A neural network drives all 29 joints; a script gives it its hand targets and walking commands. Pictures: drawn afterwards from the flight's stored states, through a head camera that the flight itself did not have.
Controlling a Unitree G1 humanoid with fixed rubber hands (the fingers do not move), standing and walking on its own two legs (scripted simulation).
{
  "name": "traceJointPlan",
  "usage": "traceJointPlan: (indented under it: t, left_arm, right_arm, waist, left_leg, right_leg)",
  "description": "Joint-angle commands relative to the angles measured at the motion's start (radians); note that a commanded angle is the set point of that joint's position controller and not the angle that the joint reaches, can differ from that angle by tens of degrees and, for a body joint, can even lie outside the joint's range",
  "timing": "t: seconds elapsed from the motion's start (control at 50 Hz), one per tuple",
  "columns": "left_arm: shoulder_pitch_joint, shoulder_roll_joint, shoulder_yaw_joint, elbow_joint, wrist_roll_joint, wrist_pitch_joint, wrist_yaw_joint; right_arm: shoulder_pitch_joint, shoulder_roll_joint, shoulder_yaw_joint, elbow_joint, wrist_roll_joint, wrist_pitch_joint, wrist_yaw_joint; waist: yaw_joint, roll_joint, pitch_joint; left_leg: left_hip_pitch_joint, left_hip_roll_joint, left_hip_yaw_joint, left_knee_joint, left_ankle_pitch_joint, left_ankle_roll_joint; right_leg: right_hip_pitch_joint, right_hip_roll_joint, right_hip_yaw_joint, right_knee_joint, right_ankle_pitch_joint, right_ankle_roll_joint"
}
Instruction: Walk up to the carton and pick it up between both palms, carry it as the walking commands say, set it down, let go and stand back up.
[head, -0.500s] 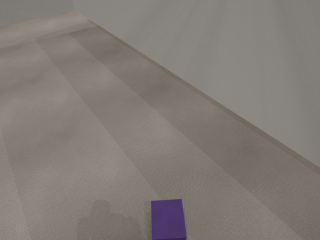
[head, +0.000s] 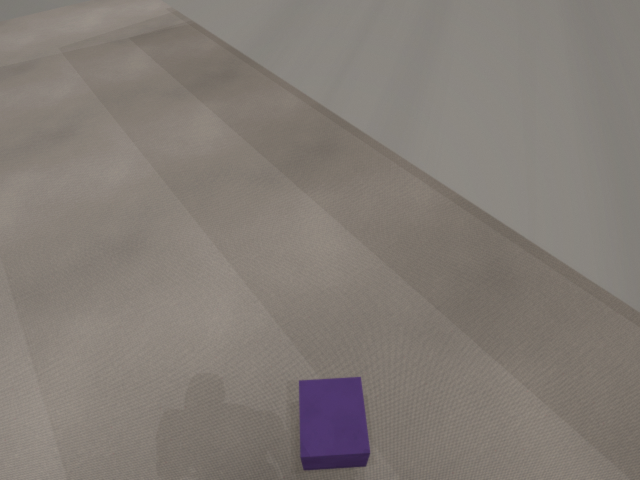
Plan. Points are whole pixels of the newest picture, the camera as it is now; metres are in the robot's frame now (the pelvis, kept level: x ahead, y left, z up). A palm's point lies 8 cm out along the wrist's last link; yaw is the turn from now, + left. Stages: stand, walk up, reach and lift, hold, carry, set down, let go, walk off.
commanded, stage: reach and lift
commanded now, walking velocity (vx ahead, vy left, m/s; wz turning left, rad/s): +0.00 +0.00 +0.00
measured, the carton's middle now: (332, 423) +0.40 +0.02 -0.68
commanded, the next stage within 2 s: none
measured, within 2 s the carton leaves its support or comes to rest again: neither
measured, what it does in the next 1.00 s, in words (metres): lowers itself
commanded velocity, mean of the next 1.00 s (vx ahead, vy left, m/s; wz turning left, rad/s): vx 0.00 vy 0.00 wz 0.00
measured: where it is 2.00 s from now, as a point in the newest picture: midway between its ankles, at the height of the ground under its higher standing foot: outside the picture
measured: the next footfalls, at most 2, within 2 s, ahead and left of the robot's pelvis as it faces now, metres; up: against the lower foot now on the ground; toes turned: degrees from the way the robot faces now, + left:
none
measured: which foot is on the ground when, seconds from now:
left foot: down 0.00-1.00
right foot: down 0.00-1.00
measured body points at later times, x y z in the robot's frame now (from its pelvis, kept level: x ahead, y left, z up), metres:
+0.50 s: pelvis -0.04 +0.01 -0.06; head +0.11 +0.02 +0.37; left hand +0.17 +0.22 -0.19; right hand +0.17 -0.20 -0.18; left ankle +0.04 +0.12 -0.72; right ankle -0.03 -0.08 -0.72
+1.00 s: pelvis -0.11 +0.04 -0.09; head +0.12 +0.05 +0.29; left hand +0.29 +0.20 -0.20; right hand +0.32 -0.16 -0.20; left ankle +0.04 +0.13 -0.72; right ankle -0.03 -0.08 -0.72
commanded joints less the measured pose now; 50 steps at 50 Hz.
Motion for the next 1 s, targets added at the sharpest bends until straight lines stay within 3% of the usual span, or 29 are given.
traceJointPlan:
  t: [0.0,0.06,0.12,0.14,0.16,0.2,0.24,0.26,0.28,0.32,0.36,0.38,0.44,0.54,0.6,0.62,0.64,0.66,0.68,0.7,0.74,0.78,0.8,0.84,0.9,0.92,0.94,0.96,0.98]
  left_arm:
    - [-0.131,0.121,-0.065,-0.191,-0.123,0.385,-0.013]
    - [0.050,0.069,-0.087,-0.173,-0.095,0.533,-0.029]
    - [0.078,0.030,0.005,-0.249,0.013,0.500,-0.053]
    - [0.021,0.061,0.037,-0.309,0.053,0.449,-0.073]
    - [-0.006,0.047,0.067,-0.323,0.054,0.429,-0.052]
    - [-0.138,0.053,0.102,-0.443,0.109,0.364,-0.042]
    - [-0.153,0.062,0.156,-0.536,0.140,0.288,-0.049]
    - [-0.253,0.045,0.137,-0.585,0.106,0.247,-0.041]
    - [-0.218,0.067,0.183,-0.591,0.137,0.227,-0.050]
    - [-0.128,-0.006,0.137,-0.570,0.104,0.238,-0.061]
    - [-0.072,0.027,0.164,-0.573,0.112,0.214,-0.060]
    - [-0.085,0.002,0.117,-0.601,0.097,0.208,-0.065]
    - [-0.178,-0.045,0.141,-0.608,0.083,0.239,-0.029]
    - [-0.342,-0.007,0.186,-0.578,0.088,0.308,-0.013]
    - [-0.573,0.005,0.215,-0.598,0.097,0.312,0.007]
    - [-0.640,-0.032,0.192,-0.552,0.078,0.314,0.007]
    - [-0.693,-0.032,0.203,-0.591,0.080,0.291,0.020]
    - [-0.647,-0.029,0.187,-0.561,0.084,0.311,0.020]
    - [-0.680,-0.018,0.213,-0.519,0.085,0.306,0.019]
    - [-0.754,-0.008,0.187,-0.460,0.076,0.319,0.032]
    - [-0.897,-0.037,0.195,-0.507,0.074,0.308,0.070]
    - [-1.022,-0.079,0.163,-0.517,0.021,0.285,0.103]
    - [-1.039,-0.101,0.159,-0.484,0.006,0.289,0.110]
    - [-1.094,-0.065,0.194,-0.443,0.012,0.275,0.143]
    - [-0.990,-0.114,0.177,-0.316,0.024,0.236,0.156]
    - [-1.013,-0.085,0.237,-0.321,0.061,0.199,0.159]
    - [-1.087,-0.104,0.233,-0.301,0.062,0.180,0.170]
    - [-1.123,-0.083,0.240,-0.307,0.066,0.144,0.179]
    - [-1.088,-0.082,0.224,-0.314,0.076,0.124,0.174]
  right_arm:
    - [-0.191,-0.014,0.065,-0.135,0.109,0.373,-0.001]
    - [0.077,0.034,0.037,-0.149,0.056,0.511,-0.005]
    - [0.076,0.033,-0.048,-0.276,-0.074,0.485,0.007]
    - [0.018,0.047,-0.031,-0.366,-0.063,0.442,0.017]
    - [-0.005,0.049,-0.031,-0.380,-0.115,0.435,0.023]
    - [-0.072,-0.013,-0.098,-0.472,-0.168,0.379,0.044]
    - [-0.184,-0.024,-0.106,-0.600,-0.168,0.298,0.058]
    - [-0.268,-0.048,-0.117,-0.667,-0.175,0.259,0.058]
    - [-0.215,-0.013,-0.108,-0.638,-0.171,0.239,0.055]
    - [-0.126,0.034,-0.115,-0.571,-0.156,0.252,0.055]
    - [-0.113,0.048,-0.083,-0.572,-0.100,0.227,0.062]
    - [-0.064,0.058,-0.081,-0.523,-0.088,0.234,0.057]
    - [-0.250,-0.028,-0.084,-0.583,-0.082,0.238,0.108]
    - [-0.397,-0.053,-0.117,-0.583,-0.075,0.293,0.121]
    - [-0.565,-0.055,-0.160,-0.516,-0.091,0.297,0.111]
    - [-0.679,-0.106,-0.186,-0.521,-0.125,0.290,0.100]
    - [-0.687,-0.090,-0.177,-0.483,-0.098,0.274,0.103]
    - [-0.667,-0.111,-0.206,-0.475,-0.139,0.275,0.091]
    - [-0.768,-0.117,-0.181,-0.449,-0.104,0.271,0.103]
    - [-0.796,-0.109,-0.178,-0.407,-0.102,0.268,0.099]
    - [-0.928,-0.152,-0.217,-0.361,-0.092,0.251,0.114]
    - [-0.990,-0.193,-0.236,-0.303,-0.102,0.224,0.116]
    - [-1.063,-0.203,-0.237,-0.287,-0.078,0.212,0.124]
    - [-1.129,-0.186,-0.232,-0.218,-0.052,0.196,0.119]
    - [-1.043,-0.189,-0.237,-0.041,-0.087,0.155,0.119]
    - [-1.151,-0.241,-0.263,-0.134,-0.107,0.112,0.117]
    - [-1.203,-0.221,-0.273,-0.131,-0.089,0.086,0.115]
    - [-1.242,-0.218,-0.263,-0.126,-0.076,0.062,0.114]
    - [-1.217,-0.237,-0.306,-0.129,-0.121,0.044,0.107]
  waist:
    - [0.030,-0.057,-0.108]
    - [-0.019,-0.052,-0.190]
    - [-0.073,-0.011,-0.229]
    - [-0.030,0.023,-0.243]
    - [-0.027,-0.055,-0.240]
    - [-0.019,-0.051,-0.180]
    - [0.029,-0.006,-0.344]
    - [-0.014,-0.069,-0.454]
    - [0.026,-0.050,-0.510]
    - [-0.047,-0.013,-0.576]
    - [0.008,-0.004,-0.607]
    - [-0.032,0.015,-0.639]
    - [0.001,0.051,-0.568]
    - [0.013,-0.053,-0.381]
    - [0.028,-0.003,-0.366]
    - [-0.014,-0.065,-0.341]
    - [0.033,0.013,-0.392]
    - [-0.031,-0.046,-0.398]
    - [0.040,0.031,-0.377]
    - [-0.017,-0.015,-0.416]
    - [0.019,0.082,-0.454]
    - [-0.048,0.054,-0.513]
    - [-0.018,0.109,-0.566]
    - [0.001,0.063,-0.625]
    - [-0.035,0.020,-0.563]
    - [0.009,0.010,-0.688]
    - [-0.029,0.028,-0.719]
    - [0.039,0.019,-0.738]
    - [-0.052,0.016,-0.778]
  left_leg:
    - [0.085,0.002,-0.103,0.081,0.067,0.084]
    - [-0.029,-0.022,-0.176,0.078,0.274,0.075]
    - [-0.019,-0.046,-0.184,0.061,0.335,0.070]
    - [-0.011,-0.037,-0.219,0.040,0.340,0.070]
    - [-0.049,-0.050,-0.184,0.051,0.349,0.068]
    - [-0.123,-0.036,-0.162,0.089,0.272,0.069]
    - [-0.156,-0.024,-0.176,0.191,0.314,0.043]
    - [-0.195,-0.013,-0.156,0.232,0.326,0.042]
    - [-0.198,-0.030,-0.156,0.272,0.334,0.029]
    - [-0.218,-0.023,-0.158,0.306,0.381,0.009]
    - [-0.194,-0.038,-0.172,0.308,0.408,0.013]
    - [-0.226,-0.050,-0.148,0.303,0.354,0.011]
    - [-0.124,-0.044,-0.135,0.307,0.243,0.004]
    - [-0.193,-0.030,-0.100,0.303,-0.122,-0.009]
    - [-0.238,-0.035,-0.076,0.320,-0.203,-0.018]
    - [-0.275,-0.019,-0.082,0.318,-0.199,-0.024]
    - [-0.263,-0.028,-0.087,0.326,-0.166,-0.026]
    - [-0.215,-0.020,-0.092,0.338,-0.133,-0.027]
    - [-0.211,-0.020,-0.094,0.324,-0.179,-0.042]
    - [-0.176,-0.024,-0.097,0.336,-0.217,-0.033]
    - [-0.120,-0.020,-0.155,0.318,-0.283,-0.048]
    - [-0.095,-0.015,-0.149,0.306,-0.276,-0.054]
    - [-0.058,-0.014,-0.187,0.318,-0.290,-0.070]
    - [-0.061,-0.032,-0.145,0.329,-0.227,-0.062]
    - [-0.044,-0.033,-0.166,0.321,-0.129,-0.071]
    - [-0.027,-0.034,-0.173,0.341,-0.079,-0.085]
    - [0.000,-0.037,-0.168,0.345,-0.087,-0.071]
    - [-0.043,-0.036,-0.172,0.371,-0.019,-0.083]
    - [0.029,-0.045,-0.203,0.339,-0.014,-0.082]
  right_leg:
    - [-0.402,-0.108,0.131,-0.083,-0.015,-0.038]
    - [-0.216,-0.077,0.197,-0.045,0.536,-0.015]
    - [-0.125,-0.075,0.213,-0.036,0.722,0.031]
    - [-0.081,-0.068,0.247,-0.021,0.735,0.021]
    - [-0.096,-0.058,0.221,-0.015,0.762,0.043]
    - [-0.188,-0.040,0.191,0.023,0.542,0.039]
    - [-0.177,-0.056,0.202,0.129,0.649,0.036]
    - [-0.174,-0.042,0.199,0.171,0.672,0.050]
    - [-0.127,-0.051,0.223,0.199,0.797,0.059]
    - [-0.190,-0.056,0.217,0.243,0.808,0.080]
    - [-0.163,-0.035,0.222,0.266,0.835,0.083]
    - [-0.124,-0.034,0.216,0.272,0.849,0.096]
    - [-0.399,0.006,0.134,0.244,0.351,0.073]
    - [-0.485,-0.006,0.140,0.175,-0.122,0.051]
    - [-0.523,-0.019,0.142,0.180,-0.231,0.053]
    - [-0.522,-0.012,0.142,0.179,-0.223,0.053]
    - [-0.484,-0.016,0.138,0.204,-0.153,0.047]
    - [-0.488,-0.021,0.138,0.213,-0.120,0.060]
    - [-0.530,-0.016,0.116,0.223,-0.188,0.054]
    - [-0.568,0.004,0.099,0.220,-0.214,0.062]
    - [-0.636,0.002,0.078,0.278,-0.198,0.054]
    - [-0.616,0.009,0.081,0.266,-0.164,0.044]
    - [-0.666,0.003,0.056,0.315,-0.152,0.036]
    - [-0.652,0.018,0.052,0.282,-0.132,0.040]
    - [-0.703,0.027,0.060,0.281,-0.085,0.036]
    - [-0.712,0.033,0.043,0.308,-0.052,0.045]
    - [-0.723,0.028,0.053,0.289,-0.063,0.052]
    - [-0.809,0.031,0.042,0.321,-0.037,0.053]
    - [-0.780,0.032,0.034,0.321,0.004,0.062]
